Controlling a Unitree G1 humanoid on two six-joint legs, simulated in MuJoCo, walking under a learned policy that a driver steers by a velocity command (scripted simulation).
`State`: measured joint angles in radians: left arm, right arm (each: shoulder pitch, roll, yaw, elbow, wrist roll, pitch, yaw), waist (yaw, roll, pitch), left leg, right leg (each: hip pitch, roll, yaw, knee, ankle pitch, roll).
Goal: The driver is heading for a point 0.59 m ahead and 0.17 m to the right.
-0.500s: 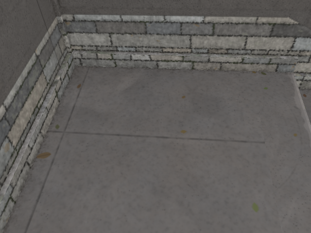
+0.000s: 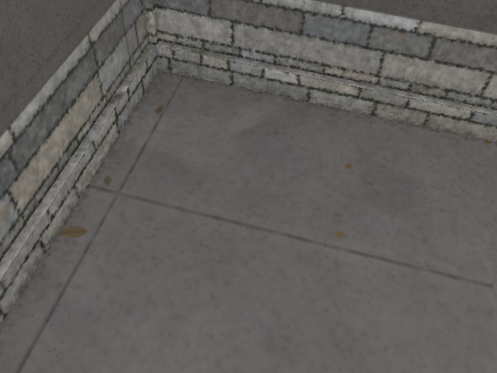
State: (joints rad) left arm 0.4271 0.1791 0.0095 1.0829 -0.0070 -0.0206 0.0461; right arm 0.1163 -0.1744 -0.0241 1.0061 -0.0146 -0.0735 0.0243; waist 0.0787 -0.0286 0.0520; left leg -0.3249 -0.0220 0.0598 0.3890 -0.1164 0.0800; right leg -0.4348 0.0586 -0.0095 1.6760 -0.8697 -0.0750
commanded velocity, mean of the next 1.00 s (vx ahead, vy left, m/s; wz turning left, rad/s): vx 0.02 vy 0.00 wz -0.36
